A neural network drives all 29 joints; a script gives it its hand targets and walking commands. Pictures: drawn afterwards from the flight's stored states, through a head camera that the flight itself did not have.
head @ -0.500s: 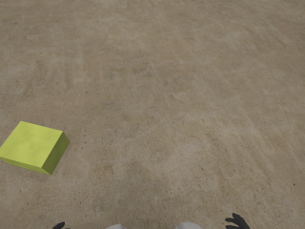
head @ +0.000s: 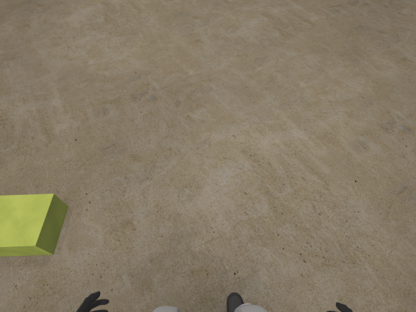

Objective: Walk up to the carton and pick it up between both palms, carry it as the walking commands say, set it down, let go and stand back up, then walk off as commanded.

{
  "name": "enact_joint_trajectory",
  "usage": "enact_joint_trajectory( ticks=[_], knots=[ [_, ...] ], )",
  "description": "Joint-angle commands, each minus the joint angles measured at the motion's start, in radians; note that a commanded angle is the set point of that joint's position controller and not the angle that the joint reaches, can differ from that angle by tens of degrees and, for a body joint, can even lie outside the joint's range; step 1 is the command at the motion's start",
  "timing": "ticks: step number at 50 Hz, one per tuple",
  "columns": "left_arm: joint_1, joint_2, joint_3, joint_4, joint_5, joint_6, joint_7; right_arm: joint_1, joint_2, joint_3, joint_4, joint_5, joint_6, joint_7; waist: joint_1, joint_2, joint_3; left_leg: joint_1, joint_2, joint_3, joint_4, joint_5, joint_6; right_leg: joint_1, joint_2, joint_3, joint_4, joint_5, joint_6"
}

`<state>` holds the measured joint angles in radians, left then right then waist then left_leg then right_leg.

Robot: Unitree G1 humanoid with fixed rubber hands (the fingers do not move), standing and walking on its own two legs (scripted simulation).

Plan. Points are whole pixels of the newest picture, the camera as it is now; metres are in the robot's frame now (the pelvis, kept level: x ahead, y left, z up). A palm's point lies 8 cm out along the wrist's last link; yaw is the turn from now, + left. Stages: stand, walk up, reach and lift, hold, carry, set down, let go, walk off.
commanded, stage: walk off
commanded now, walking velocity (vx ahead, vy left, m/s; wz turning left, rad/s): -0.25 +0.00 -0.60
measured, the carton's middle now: (22, 225) +0.51 +0.93 -0.70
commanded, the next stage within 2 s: stand in 0.32 s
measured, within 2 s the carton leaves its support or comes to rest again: neither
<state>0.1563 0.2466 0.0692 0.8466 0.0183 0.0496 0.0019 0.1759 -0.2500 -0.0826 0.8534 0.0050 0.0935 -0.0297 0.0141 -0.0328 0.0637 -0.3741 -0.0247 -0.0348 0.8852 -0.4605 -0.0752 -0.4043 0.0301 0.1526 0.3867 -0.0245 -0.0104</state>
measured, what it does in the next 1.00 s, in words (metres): walks backwards, turning right: left foot, then right foot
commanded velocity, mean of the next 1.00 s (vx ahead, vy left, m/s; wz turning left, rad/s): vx -0.07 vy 0.00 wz -0.18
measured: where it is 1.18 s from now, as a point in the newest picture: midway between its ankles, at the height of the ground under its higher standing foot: outside the picture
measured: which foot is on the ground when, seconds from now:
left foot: up 0.00-0.08, down 0.10-0.62, up 0.64-1.00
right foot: down 0.00-0.10, up 0.12-0.60, down 0.62-1.00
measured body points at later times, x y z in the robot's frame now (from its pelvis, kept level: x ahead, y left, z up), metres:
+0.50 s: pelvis -0.14 +0.05 +0.00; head -0.10 +0.07 +0.45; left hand +0.01 +0.29 -0.16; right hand -0.13 -0.21 -0.12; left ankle -0.08 +0.12 -0.74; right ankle -0.26 -0.08 -0.67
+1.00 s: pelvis -0.21 +0.02 +0.00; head -0.21 +0.02 +0.45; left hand -0.11 +0.22 -0.15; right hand -0.30 -0.21 -0.16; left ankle -0.20 +0.15 -0.73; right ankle -0.26 -0.06 -0.74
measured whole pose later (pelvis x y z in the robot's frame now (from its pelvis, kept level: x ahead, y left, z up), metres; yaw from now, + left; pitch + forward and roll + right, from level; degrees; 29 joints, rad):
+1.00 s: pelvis -0.21 +0.02 +0.00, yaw -18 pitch +0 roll +0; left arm 0.27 0.15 -0.01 1.04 0.02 -0.02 0.04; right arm 0.32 -0.19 -0.06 1.05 -0.01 0.06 -0.04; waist -0.01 0.02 -0.01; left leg -0.19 0.03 0.02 0.51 -0.31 -0.03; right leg -0.14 0.03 -0.05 0.38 -0.24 -0.05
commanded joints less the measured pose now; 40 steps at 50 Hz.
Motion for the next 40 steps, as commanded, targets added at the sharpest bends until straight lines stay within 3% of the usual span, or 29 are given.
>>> enact_joint_trajectory(
  ticks=[1, 3, 4, 5, 6, 7, 8, 9, 11, 13, 15, 16, 18, 19, 21, 22, 24, 26, 27, 29, 30, 31, 32, 33, 34, 35, 37, 39, 40],
  knots=[
    [0.009, 0.181, 0.055, -0.046, 0.003, 0.001, -0.006, 0.137, -0.088, -0.026, -0.019, 0.023, -0.015, -0.016, -0.007, -0.213, -0.141, 0.125, -0.051, 0.023, -0.240, -0.034, 0.030, 0.132, -0.185, 0.293, -0.202, -0.200, -0.040],
    [-0.012, 0.189, 0.065, -0.040, 0.000, 0.006, -0.004, 0.240, -0.091, -0.034, 0.009, 0.013, -0.016, -0.019, -0.052, -0.257, -0.158, 0.293, -0.080, 0.063, -0.387, 0.014, 0.071, 0.050, -0.149, 0.291, -0.299, -0.296, 0.018],
    [-0.039, 0.203, 0.067, -0.056, -0.005, 0.001, -0.010, 0.357, -0.073, -0.029, 0.058, 0.007, -0.021, -0.029, -0.094, -0.236, -0.144, 0.386, -0.058, 0.086, -0.565, 0.119, 0.089, 0.021, -0.115, 0.245, -0.297, -0.322, 0.087],
    [-0.056, 0.147, 0.053, -0.073, -0.025, -0.003, -0.010, 0.388, -0.128, -0.037, 0.060, -0.008, -0.033, -0.029, -0.102, -0.077, -0.115, 0.484, 0.035, 0.009, -0.689, 0.080, 0.113, -0.114, 0.003, 0.152, -0.171, -0.362, 0.158],
    [0.052, 0.070, 0.050, -0.037, -0.034, -0.001, -0.010, 0.238, -0.205, -0.050, 0.006, -0.018, -0.032, -0.034, -0.033, 0.283, -0.133, 0.378, 0.367, -0.327, -0.719, -0.126, 0.173, -0.155, 0.116, -0.007, 0.315, -0.453, 0.138],
    [0.074, 0.074, 0.057, -0.021, 0.013, -0.002, 0.002, 0.009, -0.227, -0.035, -0.090, -0.032, -0.030, -0.037, 0.009, 0.242, -0.023, 0.122, 0.510, -0.334, -0.768, -0.028, 0.223, -0.270, 0.097, -0.038, 0.547, -0.545, 0.142],
    [0.047, 0.157, 0.082, -0.019, 0.029, 0.016, 0.004, -0.091, -0.212, -0.023, -0.116, -0.043, -0.031, -0.028, 0.021, 0.220, 0.011, -0.172, 0.474, -0.237, -0.808, -0.023, 0.249, -0.133, 0.080, -0.033, 0.793, -0.507, 0.130],
    [0.035, 0.189, 0.094, -0.020, 0.031, 0.019, -0.010, -0.180, -0.145, -0.005, -0.143, -0.038, -0.046, -0.017, 0.071, 0.175, 0.050, -0.262, 0.362, -0.146, -0.748, 0.086, 0.195, -0.058, 0.060, -0.015, 0.908, -0.447, 0.109],
    [0.150, 0.128, 0.090, 0.041, 0.014, 0.034, -0.015, -0.209, -0.107, 0.007, -0.133, -0.033, -0.053, -0.029, 0.109, 0.141, -0.019, -0.061, 0.239, 0.050, -0.619, 0.334, 0.122, -0.099, 0.062, -0.029, 1.049, -0.345, 0.088],
    [0.149, 0.117, 0.081, 0.040, 0.011, 0.027, -0.025, -0.117, -0.111, 0.002, -0.119, -0.021, -0.061, -0.031, 0.063, 0.150, -0.055, 0.156, 0.253, 0.054, -0.541, 0.527, 0.176, -0.195, 0.049, -0.062, 1.024, -0.352, 0.093],
    [0.025, 0.127, 0.073, -0.008, 0.018, 0.024, -0.022, 0.046, -0.058, 0.019, -0.078, -0.017, -0.074, -0.020, -0.023, 0.182, -0.055, 0.332, 0.287, 0.015, -0.478, 0.816, 0.234, -0.291, 0.023, -0.078, 0.919, -0.410, 0.120],
    [0.048, 0.104, 0.066, -0.008, 0.013, 0.025, -0.024, 0.073, -0.087, 0.008, -0.064, -0.013, -0.077, -0.022, -0.018, 0.251, -0.112, 0.409, 0.288, 0.036, -0.443, 0.922, 0.229, -0.281, 0.024, -0.087, 0.893, -0.420, 0.131],
    [0.019, 0.104, 0.061, -0.003, -0.006, 0.025, -0.025, 0.184, -0.138, -0.005, -0.038, -0.018, -0.087, -0.021, -0.080, 0.257, -0.173, 0.514, 0.301, 0.006, -0.432, 0.848, 0.213, -0.253, 0.016, -0.092, 0.757, -0.435, 0.134],
    [-0.010, 0.111, 0.063, -0.018, -0.004, 0.020, -0.021, 0.176, -0.148, -0.008, -0.036, -0.030, -0.086, -0.019, -0.074, 0.282, -0.146, 0.468, 0.319, -0.021, -0.439, 0.835, 0.228, -0.225, 0.022, -0.090, 0.713, -0.466, 0.136],
    [0.020, 0.099, 0.055, 0.014, -0.008, 0.035, -0.004, 0.172, -0.161, -0.010, -0.043, -0.039, -0.098, -0.020, -0.087, 0.185, -0.172, 0.525, 0.365, -0.069, -0.477, 0.658, 0.241, -0.199, 0.017, -0.104, 0.634, -0.519, 0.130],
    [0.033, 0.081, 0.048, 0.016, -0.002, 0.030, -0.004, 0.169, -0.172, -0.014, -0.033, -0.037, -0.092, -0.024, -0.063, 0.215, -0.142, 0.432, 0.347, -0.028, -0.481, 0.663, 0.239, -0.148, 0.012, -0.128, 0.603, -0.509, 0.125],
    [0.044, 0.072, 0.039, 0.019, -0.004, 0.034, 0.005, 0.152, -0.190, -0.017, -0.029, -0.040, -0.094, -0.019, -0.072, 0.174, -0.151, 0.308, 0.372, -0.075, -0.554, 0.358, 0.245, -0.015, -0.007, -0.165, 0.532, -0.537, 0.101],
    [0.090, 0.034, 0.019, 0.035, -0.008, 0.031, -0.002, 0.077, -0.187, -0.029, -0.037, -0.048, -0.090, -0.012, -0.023, 0.274, -0.074, 0.156, 0.347, 0.012, -0.566, 0.310, 0.230, 0.064, -0.045, -0.177, 0.446, -0.486, 0.068],
    [0.074, 0.080, 0.029, 0.021, -0.008, 0.025, -0.003, 0.085, -0.165, -0.023, -0.041, -0.043, -0.083, -0.010, -0.045, 0.259, -0.107, 0.163, 0.353, -0.008, -0.569, 0.272, 0.228, 0.099, -0.038, -0.185, 0.354, -0.484, 0.060],
    [0.135, 0.077, 0.029, 0.046, -0.009, 0.011, -0.009, 0.062, -0.149, -0.023, -0.018, -0.042, -0.067, -0.005, -0.001, 0.231, -0.099, 0.045, 0.351, -0.009, -0.579, 0.229, 0.188, 0.256, -0.046, -0.180, 0.170, -0.365, 0.021],
    [0.198, 0.098, 0.033, 0.069, -0.010, 0.007, -0.006, 0.073, -0.150, -0.027, -0.014, -0.034, -0.065, 0.004, 0.022, 0.153, -0.105, -0.008, 0.355, 0.010, -0.536, 0.203, 0.153, 0.348, -0.041, -0.197, 0.040, -0.238, 0.008],
    [0.186, 0.112, 0.030, 0.070, 0.006, -0.009, -0.003, 0.142, -0.100, -0.020, 0.008, -0.023, -0.061, 0.017, 0.006, -0.043, -0.072, -0.080, 0.280, 0.087, -0.420, 0.128, 0.092, 0.401, -0.112, -0.086, -0.118, -0.247, 0.006],
    [0.203, 0.216, 0.056, 0.054, 0.012, -0.020, 0.009, 0.151, -0.009, 0.002, -0.017, -0.017, -0.065, 0.019, 0.014, -0.379, -0.084, -0.241, 0.158, 0.202, -0.178, -0.078, 0.024, 0.393, -0.398, 0.269, -0.237, -0.376, -0.053],
    [0.119, 0.191, 0.032, 0.026, 0.025, -0.025, 0.014, 0.083, -0.029, -0.001, -0.003, -0.037, -0.054, 0.013, 0.011, -0.183, 0.038, -0.199, 0.133, 0.108, -0.049, -0.076, 0.025, 0.170, -0.415, 0.199, -0.229, -0.335, -0.093],
    [0.112, 0.132, 0.022, 0.037, 0.022, -0.032, 0.025, 0.053, -0.028, -0.003, -0.011, -0.029, -0.040, 0.015, 0.024, -0.147, 0.054, -0.119, 0.126, 0.075, 0.009, -0.007, 0.034, 0.048, -0.373, 0.143, -0.238, -0.340, -0.124],
    [0.085, 0.087, 0.005, 0.047, 0.015, -0.041, 0.031, 0.024, -0.009, 0.011, -0.007, -0.034, -0.033, 0.024, 0.017, -0.138, 0.058, -0.070, 0.130, 0.043, 0.052, 0.063, 0.039, 0.000, -0.308, 0.108, -0.255, -0.368, -0.105],
    [-0.068, 0.068, -0.025, 0.021, 0.003, -0.053, 0.030, 0.166, -0.040, -0.004, 0.065, -0.030, -0.027, 0.054, -0.082, -0.173, 0.032, -0.143, 0.085, 0.050, 0.099, 0.161, 0.057, 0.155, -0.184, -0.047, -0.221, -0.234, -0.028],
    [0.052, 0.031, -0.034, 0.050, -0.014, -0.066, 0.035, 0.166, -0.031, -0.002, 0.096, -0.047, -0.038, 0.042, -0.026, -0.077, -0.043, -0.108, 0.110, 0.048, 0.083, 0.175, 0.053, 0.253, -0.208, -0.050, -0.155, 0.052, -0.018],
    [0.077, 0.036, -0.042, 0.075, -0.018, -0.073, 0.035, 0.186, -0.055, -0.009, 0.094, -0.039, -0.048, 0.034, -0.037, -0.133, -0.043, -0.082, 0.112, 0.046, 0.029, 0.181, 0.033, 0.257, -0.192, -0.082, -0.137, 0.152, -0.036]
  ],
)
